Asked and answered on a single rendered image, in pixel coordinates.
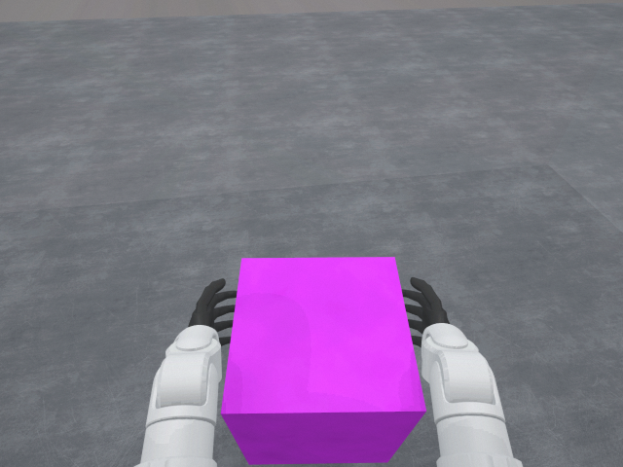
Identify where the right robot forearm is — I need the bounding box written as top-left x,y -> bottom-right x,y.
421,323 -> 523,467

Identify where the left robot forearm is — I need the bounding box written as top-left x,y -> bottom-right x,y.
134,325 -> 222,467

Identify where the carton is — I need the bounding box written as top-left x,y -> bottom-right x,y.
221,257 -> 426,465

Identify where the right robot hand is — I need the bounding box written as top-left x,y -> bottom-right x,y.
401,277 -> 450,348

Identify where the left robot hand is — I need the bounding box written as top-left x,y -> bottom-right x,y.
188,278 -> 238,346

